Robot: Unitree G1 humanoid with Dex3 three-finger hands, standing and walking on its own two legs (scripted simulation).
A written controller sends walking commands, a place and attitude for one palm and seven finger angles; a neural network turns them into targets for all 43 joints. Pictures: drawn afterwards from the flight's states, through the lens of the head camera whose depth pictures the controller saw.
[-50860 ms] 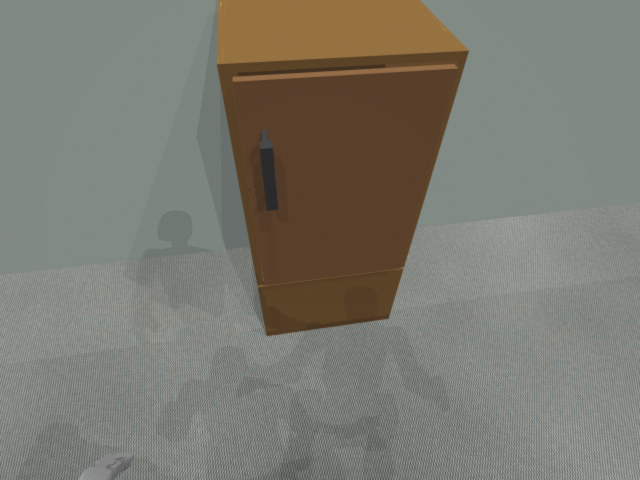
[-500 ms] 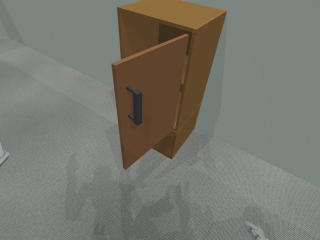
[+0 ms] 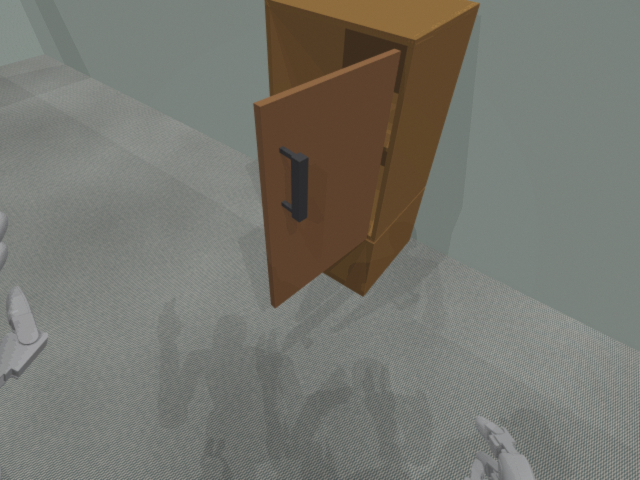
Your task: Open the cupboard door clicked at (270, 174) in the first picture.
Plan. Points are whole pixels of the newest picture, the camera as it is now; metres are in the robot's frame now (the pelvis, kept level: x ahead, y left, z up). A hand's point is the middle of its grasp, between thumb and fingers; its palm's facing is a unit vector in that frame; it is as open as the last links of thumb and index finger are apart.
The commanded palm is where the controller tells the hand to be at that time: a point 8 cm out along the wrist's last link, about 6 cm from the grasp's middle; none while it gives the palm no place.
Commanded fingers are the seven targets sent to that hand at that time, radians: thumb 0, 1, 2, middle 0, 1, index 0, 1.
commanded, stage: stop stepping back and stand still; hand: left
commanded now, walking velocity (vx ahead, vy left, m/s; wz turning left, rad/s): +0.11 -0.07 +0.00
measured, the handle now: (292, 184) +0.65 +0.08 +0.00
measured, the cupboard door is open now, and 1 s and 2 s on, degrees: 82 82 82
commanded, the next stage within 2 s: let the arm hang, fingers relaxed in 0.70 s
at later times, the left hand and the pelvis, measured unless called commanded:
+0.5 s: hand (55, 315) +0.22 +0.26 +0.17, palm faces +0.40 -0.79 -0.46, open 7.4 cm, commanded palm +0.16 +0.30 +0.18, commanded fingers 0.00 0.90 0.90 -0.20 -0.30 -0.20 -0.30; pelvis +0.02 +0.00 +0.01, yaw +0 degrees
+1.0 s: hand out of the picture +0.15 +0.23 -0.10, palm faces +0.00 -0.94 -0.33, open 7.4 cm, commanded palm none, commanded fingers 0.00 0.90 0.90 -0.20 -0.30 -0.20 -0.30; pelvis +0.01 +0.02 +0.00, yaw +0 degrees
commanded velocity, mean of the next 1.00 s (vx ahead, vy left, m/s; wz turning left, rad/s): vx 0.01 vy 0.00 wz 0.00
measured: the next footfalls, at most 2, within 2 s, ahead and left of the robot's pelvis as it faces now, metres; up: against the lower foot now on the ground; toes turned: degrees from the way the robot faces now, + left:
left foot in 0.38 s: +0.08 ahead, +0.12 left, +0.00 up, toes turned +4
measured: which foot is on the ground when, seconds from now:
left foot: down 0.00-0.12, up 0.14-0.36, down 0.38-1.00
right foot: down 0.00-1.00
